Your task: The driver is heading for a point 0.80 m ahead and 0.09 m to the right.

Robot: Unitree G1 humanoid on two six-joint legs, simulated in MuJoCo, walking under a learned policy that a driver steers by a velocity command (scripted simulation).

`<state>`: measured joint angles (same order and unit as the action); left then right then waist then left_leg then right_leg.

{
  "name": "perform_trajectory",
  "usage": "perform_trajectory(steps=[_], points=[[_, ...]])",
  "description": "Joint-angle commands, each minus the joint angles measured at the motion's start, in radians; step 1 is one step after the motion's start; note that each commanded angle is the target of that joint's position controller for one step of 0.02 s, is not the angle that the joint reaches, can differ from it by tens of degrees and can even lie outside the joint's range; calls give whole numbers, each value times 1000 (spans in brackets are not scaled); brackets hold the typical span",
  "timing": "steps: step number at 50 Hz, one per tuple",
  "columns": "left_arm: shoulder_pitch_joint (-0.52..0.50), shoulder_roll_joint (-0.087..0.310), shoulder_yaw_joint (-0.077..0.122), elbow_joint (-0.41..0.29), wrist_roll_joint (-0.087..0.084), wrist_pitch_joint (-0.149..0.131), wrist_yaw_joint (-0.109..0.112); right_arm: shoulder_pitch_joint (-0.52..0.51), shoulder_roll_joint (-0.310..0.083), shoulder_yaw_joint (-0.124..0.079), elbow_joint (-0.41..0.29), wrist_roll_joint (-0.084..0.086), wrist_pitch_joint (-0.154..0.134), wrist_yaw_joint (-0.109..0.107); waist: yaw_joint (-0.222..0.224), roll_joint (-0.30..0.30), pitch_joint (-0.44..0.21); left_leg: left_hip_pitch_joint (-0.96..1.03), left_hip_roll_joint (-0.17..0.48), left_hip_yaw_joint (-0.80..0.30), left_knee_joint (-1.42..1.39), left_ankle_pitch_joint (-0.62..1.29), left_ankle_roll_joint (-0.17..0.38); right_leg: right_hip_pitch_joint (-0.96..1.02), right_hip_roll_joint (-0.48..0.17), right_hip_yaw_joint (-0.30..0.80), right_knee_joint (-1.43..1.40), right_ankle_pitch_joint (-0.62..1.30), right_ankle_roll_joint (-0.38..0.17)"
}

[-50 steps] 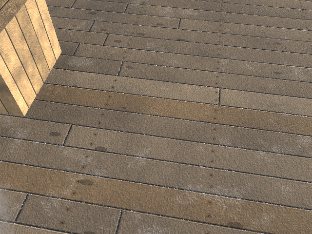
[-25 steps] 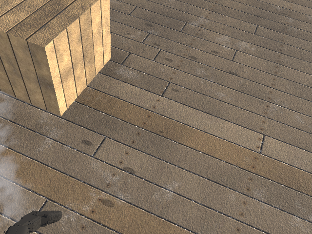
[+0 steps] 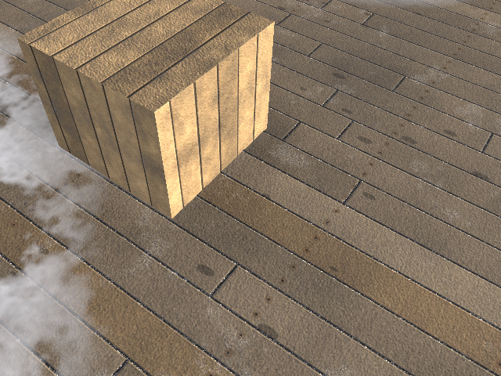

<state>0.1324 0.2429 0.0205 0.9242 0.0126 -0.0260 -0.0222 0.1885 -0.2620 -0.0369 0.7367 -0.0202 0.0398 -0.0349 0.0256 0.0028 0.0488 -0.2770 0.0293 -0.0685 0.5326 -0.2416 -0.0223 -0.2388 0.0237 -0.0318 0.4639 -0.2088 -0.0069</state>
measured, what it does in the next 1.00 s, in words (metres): stands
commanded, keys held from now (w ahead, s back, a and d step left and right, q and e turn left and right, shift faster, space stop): no key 1.00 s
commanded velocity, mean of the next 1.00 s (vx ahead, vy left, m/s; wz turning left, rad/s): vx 0.01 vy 0.00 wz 0.02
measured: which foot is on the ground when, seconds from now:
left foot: down 0.00-1.00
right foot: down 0.00-1.00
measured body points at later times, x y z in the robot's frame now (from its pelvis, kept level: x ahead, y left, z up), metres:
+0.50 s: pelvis +0.04 +0.01 +0.00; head +0.05 +0.01 +0.45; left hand +0.13 +0.28 -0.14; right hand +0.15 -0.26 -0.13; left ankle +0.03 +0.13 -0.74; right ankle +0.02 -0.12 -0.74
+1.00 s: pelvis +0.03 +0.00 +0.00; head +0.04 +0.00 +0.45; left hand +0.08 +0.26 -0.15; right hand +0.08 -0.26 -0.14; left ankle +0.03 +0.13 -0.74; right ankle +0.02 -0.12 -0.74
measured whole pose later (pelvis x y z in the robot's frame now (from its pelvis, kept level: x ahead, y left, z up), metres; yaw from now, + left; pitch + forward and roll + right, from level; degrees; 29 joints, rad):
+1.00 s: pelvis +0.03 +0.00 +0.00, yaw -1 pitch -2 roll +0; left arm 0.18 0.23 0.01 1.12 0.00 0.01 0.03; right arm 0.22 -0.23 -0.02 1.05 0.00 0.00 -0.04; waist 0.01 0.00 0.04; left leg -0.18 0.01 -0.04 0.48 -0.27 -0.02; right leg -0.18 -0.01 0.00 0.48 -0.27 0.00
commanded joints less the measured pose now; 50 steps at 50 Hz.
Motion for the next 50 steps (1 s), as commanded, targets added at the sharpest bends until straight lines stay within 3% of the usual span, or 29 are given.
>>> perform_trajectory(steps=[1,6,13,28,50], points=[[-36,115,18,-43,-1,-2,12,-17,-106,-25,-51,-11,-21,6,-15,111,-17,15,54,-74,-153,-98,60,-26,-42,33,-56,-76,4],[-9,122,16,2,-5,-3,19,16,-113,-25,-25,7,-48,5,-22,41,-73,120,33,-42,-66,243,44,-1,-61,48,-35,102,-5],[-17,135,18,57,-13,17,29,-2,-109,-26,11,11,-47,9,-14,5,-92,132,24,-27,-61,353,50,69,-66,50,-17,201,-1],[-24,141,18,135,-12,36,48,5,-106,-21,140,13,-46,-1,-9,6,-56,116,3,6,-100,257,35,84,-65,51,-39,158,-5],[67,100,2,175,-10,29,57,50,-75,0,290,17,-45,-10,-16,-4,-11,79,-13,30,-132,114,21,36,-52,50,-73,48,-8]])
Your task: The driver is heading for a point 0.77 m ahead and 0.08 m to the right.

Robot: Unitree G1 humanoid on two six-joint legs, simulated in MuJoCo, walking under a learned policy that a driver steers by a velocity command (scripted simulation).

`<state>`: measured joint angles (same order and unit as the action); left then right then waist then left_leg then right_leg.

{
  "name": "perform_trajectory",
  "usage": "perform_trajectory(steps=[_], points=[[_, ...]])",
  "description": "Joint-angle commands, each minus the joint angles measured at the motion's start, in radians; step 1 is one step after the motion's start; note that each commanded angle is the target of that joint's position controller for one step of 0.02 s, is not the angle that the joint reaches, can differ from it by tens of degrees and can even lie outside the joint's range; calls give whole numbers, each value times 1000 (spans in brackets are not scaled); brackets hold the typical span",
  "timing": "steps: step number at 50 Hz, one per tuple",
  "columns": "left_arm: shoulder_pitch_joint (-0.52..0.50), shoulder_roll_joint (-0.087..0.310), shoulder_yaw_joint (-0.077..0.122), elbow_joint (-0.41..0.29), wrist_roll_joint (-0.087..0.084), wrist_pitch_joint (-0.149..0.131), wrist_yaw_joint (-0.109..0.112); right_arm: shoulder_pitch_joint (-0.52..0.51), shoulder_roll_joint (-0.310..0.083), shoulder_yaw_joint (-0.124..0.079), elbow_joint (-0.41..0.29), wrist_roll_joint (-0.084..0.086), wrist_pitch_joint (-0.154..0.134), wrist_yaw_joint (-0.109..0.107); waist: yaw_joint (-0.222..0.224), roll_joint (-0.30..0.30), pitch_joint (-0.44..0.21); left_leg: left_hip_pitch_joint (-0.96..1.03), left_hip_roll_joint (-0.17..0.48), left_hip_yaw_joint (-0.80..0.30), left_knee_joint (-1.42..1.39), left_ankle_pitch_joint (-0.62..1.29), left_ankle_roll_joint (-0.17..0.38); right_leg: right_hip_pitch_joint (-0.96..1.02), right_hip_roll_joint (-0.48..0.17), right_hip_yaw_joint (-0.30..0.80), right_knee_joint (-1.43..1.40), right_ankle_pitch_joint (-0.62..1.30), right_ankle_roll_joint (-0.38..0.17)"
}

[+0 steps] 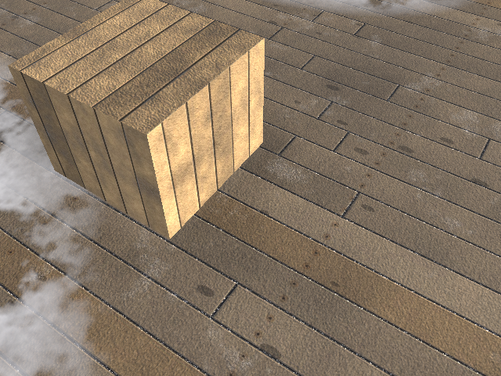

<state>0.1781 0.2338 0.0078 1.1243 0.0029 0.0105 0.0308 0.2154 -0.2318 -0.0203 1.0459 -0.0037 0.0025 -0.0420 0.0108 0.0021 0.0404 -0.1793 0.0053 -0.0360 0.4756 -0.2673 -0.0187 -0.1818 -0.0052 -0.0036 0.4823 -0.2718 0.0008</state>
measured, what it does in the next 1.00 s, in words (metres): stands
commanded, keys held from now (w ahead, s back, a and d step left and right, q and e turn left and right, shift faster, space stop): no key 0.48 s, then w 0.08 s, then no key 0.34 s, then w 0.10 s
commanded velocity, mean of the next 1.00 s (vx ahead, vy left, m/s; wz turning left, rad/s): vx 0.04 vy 0.00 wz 0.00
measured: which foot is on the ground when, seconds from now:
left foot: down 0.00-1.00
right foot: down 0.00-0.98, up 1.00-1.00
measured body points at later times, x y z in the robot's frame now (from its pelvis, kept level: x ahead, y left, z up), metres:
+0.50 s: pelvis +0.00 +0.00 +0.00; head +0.01 -0.01 +0.45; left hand +0.01 +0.24 -0.16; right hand +0.01 -0.25 -0.16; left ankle -0.01 +0.13 -0.74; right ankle -0.01 -0.12 -0.74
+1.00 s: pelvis +0.04 +0.02 -0.01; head +0.05 +0.02 +0.44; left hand +0.04 +0.26 -0.17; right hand +0.04 -0.22 -0.16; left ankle -0.01 +0.13 -0.74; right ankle -0.01 -0.12 -0.74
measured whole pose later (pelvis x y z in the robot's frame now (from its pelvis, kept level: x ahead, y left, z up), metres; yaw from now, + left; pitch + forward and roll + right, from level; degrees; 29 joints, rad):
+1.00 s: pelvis +0.04 +0.02 -0.01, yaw +0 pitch -1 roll +0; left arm 0.29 0.20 0.01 1.09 -0.02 0.01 0.05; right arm 0.28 -0.18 -0.02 1.10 0.02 -0.02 -0.02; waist 0.00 -0.02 0.01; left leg -0.17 -0.03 -0.01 0.55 -0.37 0.02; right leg -0.19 -0.03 0.02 0.59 -0.40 0.00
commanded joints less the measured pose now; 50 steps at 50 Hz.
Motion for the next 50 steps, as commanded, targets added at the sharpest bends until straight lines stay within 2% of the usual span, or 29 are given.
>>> perform_trajectory(steps=[1,24,25,27,28,29,30,31,32,33,34,35,37,39,43,45,46,47,48,49,50], points=[[26,107,14,-25,0,-8,4,26,-103,-16,-14,0,-8,-3,-1,-3,-2,-20,11,-2,-75,137,17,-22,-23,22,-92,109,-16],[132,63,7,-32,-3,-14,9,94,-59,-4,52,4,-7,-7,-7,-3,13,-42,8,6,-74,128,14,-34,-17,20,-92,118,-22],[153,53,5,-22,-3,-13,10,113,-46,-1,63,4,-6,-7,-7,-7,-11,-32,-4,21,-72,40,15,-24,-9,14,-100,15,-25],[163,92,21,-26,-16,-8,17,113,-53,-6,60,13,-5,-12,-2,-41,31,-101,-48,65,-2,-243,33,-68,-14,45,-118,-338,-63],[171,108,27,-34,-20,-11,18,98,-55,-7,47,13,-11,-12,5,-62,72,-163,-50,68,37,-322,46,-97,-54,104,-153,-474,-93],[165,113,29,-43,-20,-18,17,71,-27,0,32,10,-22,-10,10,-98,117,-207,-49,75,82,-245,49,-117,-111,182,-198,-481,-121],[158,112,30,-50,-16,-25,16,67,4,8,27,3,-34,-6,4,-125,121,-203,-35,71,113,-139,47,-121,-160,246,-225,-427,-143],[134,95,25,-58,-10,-33,13,89,19,13,31,-5,-43,-2,-17,-123,109,-153,-7,46,88,-69,50,-147,-177,256,-213,-334,-147],[95,83,21,-69,-9,-39,10,121,11,14,39,-10,-46,1,-41,-98,103,-85,5,26,25,-4,54,-184,-140,196,-164,-198,-119],[105,68,20,-69,-7,-42,7,139,-33,5,50,-8,-45,5,-28,-25,94,-59,2,6,0,92,51,-174,-53,85,-91,-64,-73],[148,43,15,-59,-5,-43,7,146,-63,-1,57,3,-44,8,-7,66,60,-48,9,-13,-10,198,54,-124,18,-10,-12,52,-25],[180,32,11,-49,-5,-43,9,152,-53,3,59,11,-43,10,2,92,24,-31,22,-30,-16,276,60,-86,25,-24,11,123,1],[193,42,9,-44,-13,-35,13,149,-51,4,53,12,-43,16,-1,42,-8,-7,31,-36,-2,422,60,-36,10,-12,21,237,12],[197,45,6,-44,-12,-22,15,152,-59,1,53,12,-45,22,-4,31,-48,30,35,-31,9,535,60,0,-4,-2,28,309,5],[189,48,6,-46,-14,-4,18,142,-51,-2,54,13,-34,23,-5,29,-49,47,30,-26,-7,549,57,28,-13,2,7,314,10],[184,47,7,-44,-13,0,21,134,-52,-5,53,13,-29,21,-6,19,-36,43,27,-23,-18,523,55,33,-15,2,-5,309,13],[197,38,7,-35,-14,3,22,148,-47,-6,61,14,-26,19,-7,21,-56,56,14,-12,-24,410,61,40,1,-18,2,215,12],[195,32,9,-32,-17,4,23,153,-54,-12,65,22,-22,17,-10,32,-49,55,4,-13,-26,225,82,15,29,-50,34,48,7],[182,25,10,-35,-19,3,21,159,-70,-20,65,28,-20,16,-17,59,-15,37,24,-56,-56,-17,114,-46,53,-73,76,-113,-2],[150,15,9,-47,-19,-4,19,178,-89,-28,63,32,-22,15,-36,91,44,17,81,-152,-118,-268,156,-139,59,-79,131,-204,-12],[111,4,7,-69,-22,-20,16,210,-120,-39,62,36,-30,16,-56,140,100,15,171,-290,-199,-446,209,-239,51,-80,206,-231,-25]])
Velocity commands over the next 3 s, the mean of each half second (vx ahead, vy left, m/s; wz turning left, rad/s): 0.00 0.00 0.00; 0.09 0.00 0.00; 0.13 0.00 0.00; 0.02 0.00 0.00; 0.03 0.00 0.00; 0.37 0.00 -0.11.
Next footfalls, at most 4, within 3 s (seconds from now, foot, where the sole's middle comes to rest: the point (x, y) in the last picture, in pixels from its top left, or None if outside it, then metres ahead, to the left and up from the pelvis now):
1.16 right None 0.11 -0.11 -0.78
1.50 left None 0.17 0.11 -0.78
2.76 left None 0.28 0.15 -0.78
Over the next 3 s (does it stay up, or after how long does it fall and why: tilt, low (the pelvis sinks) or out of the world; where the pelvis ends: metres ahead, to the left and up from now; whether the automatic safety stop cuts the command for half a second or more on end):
stays up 0.29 0.07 0.01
